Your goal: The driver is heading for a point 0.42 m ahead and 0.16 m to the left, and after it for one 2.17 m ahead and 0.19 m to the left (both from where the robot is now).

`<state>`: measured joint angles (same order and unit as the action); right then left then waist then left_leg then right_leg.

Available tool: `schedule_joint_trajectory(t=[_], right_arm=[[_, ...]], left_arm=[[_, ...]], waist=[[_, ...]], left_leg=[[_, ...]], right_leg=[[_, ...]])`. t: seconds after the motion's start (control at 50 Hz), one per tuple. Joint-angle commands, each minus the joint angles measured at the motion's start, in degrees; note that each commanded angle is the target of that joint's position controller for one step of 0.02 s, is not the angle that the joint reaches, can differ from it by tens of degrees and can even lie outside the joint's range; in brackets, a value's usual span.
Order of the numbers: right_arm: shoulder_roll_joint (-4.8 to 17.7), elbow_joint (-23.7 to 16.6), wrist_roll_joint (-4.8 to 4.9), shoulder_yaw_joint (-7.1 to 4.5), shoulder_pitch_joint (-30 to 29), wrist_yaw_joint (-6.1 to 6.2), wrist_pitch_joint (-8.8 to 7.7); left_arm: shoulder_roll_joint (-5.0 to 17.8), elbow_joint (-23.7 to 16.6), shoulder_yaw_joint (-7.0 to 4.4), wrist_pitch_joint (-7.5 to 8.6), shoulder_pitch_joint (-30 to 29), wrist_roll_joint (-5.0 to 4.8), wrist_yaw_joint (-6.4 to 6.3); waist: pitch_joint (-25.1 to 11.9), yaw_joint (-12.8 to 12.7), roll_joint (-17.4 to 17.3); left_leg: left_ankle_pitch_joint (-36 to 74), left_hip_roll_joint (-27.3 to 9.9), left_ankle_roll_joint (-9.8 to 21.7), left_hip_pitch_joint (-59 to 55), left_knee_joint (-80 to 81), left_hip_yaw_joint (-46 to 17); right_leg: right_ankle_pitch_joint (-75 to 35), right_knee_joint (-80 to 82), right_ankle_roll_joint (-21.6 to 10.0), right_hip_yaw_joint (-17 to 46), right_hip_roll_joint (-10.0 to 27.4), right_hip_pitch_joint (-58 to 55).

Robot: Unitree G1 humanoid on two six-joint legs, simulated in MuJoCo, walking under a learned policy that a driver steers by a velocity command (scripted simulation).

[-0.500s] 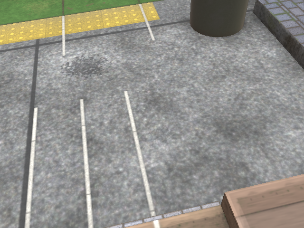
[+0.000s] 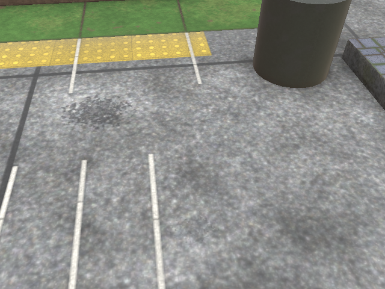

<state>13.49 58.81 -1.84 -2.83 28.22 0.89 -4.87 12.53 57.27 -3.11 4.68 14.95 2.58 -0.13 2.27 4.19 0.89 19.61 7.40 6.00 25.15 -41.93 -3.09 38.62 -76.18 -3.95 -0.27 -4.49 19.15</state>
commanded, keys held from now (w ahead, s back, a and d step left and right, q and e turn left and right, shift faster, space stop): w+q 0.36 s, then q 0.34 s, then e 0.30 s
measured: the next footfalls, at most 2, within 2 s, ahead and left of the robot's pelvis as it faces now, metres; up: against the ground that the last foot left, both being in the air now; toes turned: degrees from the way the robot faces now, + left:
right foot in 0.02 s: -0.03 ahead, -0.10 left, +0.03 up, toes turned +2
left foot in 0.16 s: +0.27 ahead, +0.09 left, -0.11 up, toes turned -1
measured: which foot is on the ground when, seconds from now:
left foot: up 0.00-0.14, down 0.16-0.60, up 0.62-1.00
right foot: up 0.00-0.00, down 0.02-0.16, up 0.18-0.60, down 0.62-1.00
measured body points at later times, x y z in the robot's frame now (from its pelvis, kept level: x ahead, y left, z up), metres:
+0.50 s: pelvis +0.32 -0.01 -0.10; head +0.33 +0.01 +0.35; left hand +0.50 +0.26 -0.18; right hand +0.32 -0.28 -0.22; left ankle +0.23 +0.09 -0.79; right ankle +0.51 -0.13 -0.79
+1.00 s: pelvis +0.51 -0.04 -0.20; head +0.53 -0.04 +0.24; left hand +0.38 +0.17 -0.34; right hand +0.77 -0.14 -0.32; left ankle +0.53 +0.09 -0.92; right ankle +0.55 -0.11 -0.94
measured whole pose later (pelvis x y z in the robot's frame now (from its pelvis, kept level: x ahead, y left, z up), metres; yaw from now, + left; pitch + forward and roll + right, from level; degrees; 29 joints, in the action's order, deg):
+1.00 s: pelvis +0.51 -0.04 -0.20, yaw +21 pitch +1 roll +0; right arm 10.0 46.5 -1.0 0.6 1.3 -1.0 1.3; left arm 10.7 52.5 -1.0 1.0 26.1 0.4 0.2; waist 1.0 -4.8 -1.9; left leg -9.6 1.7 0.8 25.6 -38.4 -2.5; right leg 13.9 -27.7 -4.1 -3.2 -3.3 14.8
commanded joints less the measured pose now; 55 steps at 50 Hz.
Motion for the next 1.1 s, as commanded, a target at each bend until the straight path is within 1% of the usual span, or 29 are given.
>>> schedule_joint_trajectory(t=[0.02,0.04,0.06,0.08,0.12,0.16,0.18,0.2,0.24,0.28,0.36,0.4,0.46,0.58,0.62,0.64,0.66,0.68,0.7,0.72,0.74,0.8,0.86,0.9,1.0,1.04,1.06,1.08,1.1], right_arm=[[2.9,-9.0,0.18,-1.1,-14.2,-1.28,1.13],[0.7,-15.1,0.5,-0.21,-29.7,-0.41,0.58],[0.1,-17.5,0.09,0.39,-30.8,-0.14,-0.36],[-1.1,-16.8,0.88,1.0,-23.0,-1.34,-0.82],[3.8,-7.0,0.6,-1.57,4.5,-2.41,0.4],[4.5,5.7,1.59,-3.56,31.9,-3.17,3.8],[5.0,6.0,2.55,-2.89,29.5,-2.94,5.28],[4.5,2.6,2.21,-1.33,21.2,-1.88,4.04],[8.8,0.5,-1.05,-2.41,14.0,0.36,2.51],[9.6,-4.2,-1.11,-2.52,1.2,1.21,0.99],[6.7,-5.5,0.33,-2.55,-0.9,0.58,1.49],[4.2,-3.1,0.92,-2.18,4.6,0.61,-0.24],[4.2,-5.7,0.57,-2.67,-0.6,0.87,0.55],[5.0,-6.7,-0.08,-2.38,-1.2,2.06,2.54],[5.1,-7.4,1.39,-2.61,-0.4,1.11,3.58],[2.9,-8.9,4.31,-2.71,4.8,1.44,4.16],[3.4,-10.3,4.25,-1.57,6.9,2.53,4.84],[4.1,-10.4,1.82,-1.27,2.9,2.58,5.08],[4.0,-11.7,0.14,-1.33,-2.6,1.78,5.41],[3.9,-15.5,-1.11,-0.99,-11.1,0.62,5.51],[6.6,-16.9,-1.25,-1.4,-16.8,-0.51,6.25],[2.7,-16.5,-0.71,-0.22,-17.1,-2.51,7.17],[-1.4,-12.1,-0.47,1.68,-12.4,-3.19,6.8],[-0.7,-12.8,0.51,2.22,-18.0,-2.71,6.48],[2.1,-13.8,1.32,1.98,-23.0,-0.91,5.25],[4.2,-13.6,0.41,1.51,-19.3,0.81,3.64],[6.8,-14.4,-0.08,0.99,-19.6,1.43,3.52],[7.1,-14.1,1.16,0.27,-20.5,1.71,4.35],[5.3,-14.2,1.58,0.49,-19.4,1.89,4.48]], left_arm=[[4.5,2.4,0.1,-0.5,16.0,0.68,-0.09],[5.0,2.7,0.37,-0.33,22.9,-0.68,-0.45],[6.2,-0.3,0.7,-1.48,17.7,0.58,-2.53],[9.2,-2.4,-0.06,-2.13,4.6,1.74,-3.54],[6.3,-5.3,0.25,0.03,-12.1,0.49,-1.96],[6.9,-7.5,-0.1,0.64,-20.1,-2.77,-0.15],[4.3,-9.3,0.02,-0.23,-20.9,-1.78,0.48],[1.6,-14.7,1.1,-0.1,-18.6,-0.59,0.34],[0.6,-13.4,1.85,0.97,-14.5,0.52,1.0],[2.7,-13.3,1.09,-0.42,-15.6,1.11,0.06],[2.9,-10.2,0.65,-2.79,-10.3,0.22,0.33],[4.9,-15.2,-0.42,-1.48,-24.4,1.14,0.19],[0.2,-17.8,1.41,-0.65,-27.2,0.71,2.52],[2.8,-14.2,0.49,0.44,-11.3,-2.78,0.71],[7.1,-9.4,-1.59,0.49,3.4,-0.86,0.38],[10.3,-8.9,-2.0,1.11,10.8,0.22,1.01],[11.1,-8.8,-2.32,1.33,12.5,-1.37,2.13],[8.3,-10.8,-2.11,0.87,11.1,-2.49,1.99],[6.7,-11.8,-1.46,0.26,8.6,-2.14,1.12],[9.4,-13.2,-2.09,-0.12,5.5,-1.49,-0.97],[7.0,-12.6,-0.99,-1.16,4.5,-1.62,-1.52],[4.4,-10.4,0.9,-1.66,3.8,-1.1,-1.51],[2.6,-9.0,2.14,-1.35,2.6,-2.47,-0.93],[4.1,-8.6,1.67,-1.49,4.7,-3.49,-0.37],[7.3,-9.1,-0.01,-3.69,9.6,-1.6,0.5],[6.2,-9.6,-0.04,-3.66,12.5,-1.87,0.25],[2.1,-10.5,0.64,-3.39,16.8,-2.8,0.28],[2.2,-11.7,0.78,-3.89,12.6,-3.07,0.03],[6.4,-12.6,-0.81,-4.71,8.7,-2.29,0.0]], waist=[[4.5,-11.9,8.3],[16.1,-19.3,8.2],[19.0,-18.6,11.0],[19.1,-10.1,17.2],[6.5,5.6,12.5],[-1.6,19.9,-6.9],[2.9,18.2,-24.3],[5.9,7.6,-22.7],[-0.3,1.6,0.4],[-1.2,-3.7,-0.8],[-7.0,-3.8,-4.9],[-1.3,3.0,-2.6],[-1.6,3.8,-3.3],[0.3,0.9,-6.0],[-3.4,-5.2,2.1],[-13.0,-4.4,8.6],[-18.6,-3.4,13.1],[-19.7,-5.4,10.5],[-17.6,-5.5,7.2],[-18.5,-6.7,11.8],[-11.8,-5.6,5.8],[-2.3,-1.5,3.3],[-8.5,0.4,9.8],[-7.8,-1.7,10.2],[-3.0,-4.4,7.3],[-5.7,-4.4,2.2],[-10.2,-6.9,-8.9],[-10.4,-4.6,-15.1],[-8.7,-2.8,-11.9]], left_leg=[[-5.3,5.0,-5.3,8.4,1.6,13.2],[-22.4,-0.7,-1.5,32.9,-5.8,-2.0],[-31.3,-2.8,-1.3,38.2,0.8,-3.8],[-29.9,-6.9,0.1,27.8,5.7,-3.0],[-6.9,-6.0,2.7,-10.5,-10.5,7.7],[-11.6,0.1,6.5,-35.4,-4.4,12.2],[-13.9,-4.5,11.3,-27.2,5.2,-6.6],[-4.4,-11.0,13.6,-24.5,10.3,-29.8],[-29.1,-21.2,17.9,-25.1,12.0,-47.7],[-34.8,-19.6,18.5,-7.8,12.9,-46.4],[-20.3,-14.4,14.8,1.1,11.6,-32.1],[-35.5,-10.3,13.9,-12.0,7.3,-31.6],[-46.5,-4.2,9.2,-4.7,6.3,-24.5],[-48.7,1.3,2.3,-4.6,-15.4,-17.1],[-60.7,3.5,0.6,9.0,-38.3,-9.9],[-76.4,4.4,-1.4,21.0,-58.6,-3.5],[-71.9,-0.4,-1.1,32.6,-68.1,-2.6],[-65.0,-2.5,-1.5,36.2,-73.4,-1.7],[-58.5,-3.2,-2.5,37.1,-76.0,0.0],[-50.6,-3.9,-3.6,38.7,-75.2,-1.5],[-45.4,-5.3,-4.4,36.5,-66.9,-2.7],[-32.3,-3.5,-5.8,19.2,-37.4,-4.0],[-21.9,-4.8,-5.9,2.0,-12.1,1.1],[-20.5,-4.8,-5.8,-3.4,-4.2,2.6],[-32.2,-5.5,-4.4,-7.8,10.9,1.7],[-24.7,-13.9,-2.6,-20.6,17.5,-4.3],[-9.5,-24.8,0.1,-31.4,16.0,-11.8],[-7.0,-28.4,5.1,-27.8,18.7,-16.4],[-7.6,-28.9,7.5,-24.7,20.6,-15.8]], right_leg=[[7.5,30.5,-7.5,5.0,10.7,-4.2],[2.6,35.6,-10.3,21.8,20.3,-6.5],[-13.8,38.3,-10.4,26.6,25.0,-4.7],[-16.4,38.1,-9.9,25.5,27.6,5.4],[-21.7,22.7,-5.4,8.9,22.9,23.8],[-38.0,-17.9,1.3,-12.9,8.2,26.9],[-5.7,-44.4,1.9,-13.6,-2.9,31.9],[-0.5,-35.2,2.0,-3.0,-1.8,39.0],[-5.5,-15.5,2.3,7.7,4.4,41.8],[-16.2,0.0,4.9,9.5,5.8,31.1],[-31.1,6.1,5.3,4.0,5.8,12.9],[-38.8,17.9,4.9,7.4,6.8,30.9],[-53.5,40.0,4.4,3.6,4.0,15.9],[-75.0,69.2,5.4,4.3,6.1,-8.9],[-82.9,64.0,5.3,5.9,13.1,-30.1],[-116.7,42.4,4.3,8.0,22.9,-47.7],[-115.3,35.5,0.2,13.3,30.8,-55.0],[-101.0,37.8,-2.0,13.7,30.1,-49.1],[-90.4,41.3,-3.6,13.0,28.3,-41.1],[-68.9,47.8,-10.9,20.1,32.9,-33.0],[-57.5,53.9,-11.1,17.9,29.0,-21.9],[-61.1,57.2,-7.4,7.2,18.1,1.2],[-65.7,57.3,-5.4,2.9,13.7,0.4],[-63.3,57.3,-4.0,5.1,14.0,-0.9],[-48.6,54.3,-5.1,14.7,15.7,-3.9],[-38.6,50.8,-2.4,16.2,14.1,1.0],[-22.8,44.8,-0.5,10.7,9.1,8.1],[-13.0,38.6,0.4,3.4,2.9,11.9],[-6.7,29.6,1.4,1.6,1.7,12.4]])
Velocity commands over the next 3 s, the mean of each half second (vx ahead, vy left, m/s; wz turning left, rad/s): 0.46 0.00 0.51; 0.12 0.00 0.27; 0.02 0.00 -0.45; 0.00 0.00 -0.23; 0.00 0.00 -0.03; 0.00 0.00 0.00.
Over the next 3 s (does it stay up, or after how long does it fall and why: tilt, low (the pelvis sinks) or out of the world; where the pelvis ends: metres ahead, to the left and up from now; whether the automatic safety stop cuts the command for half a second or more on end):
stays up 0.57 -0.03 -0.20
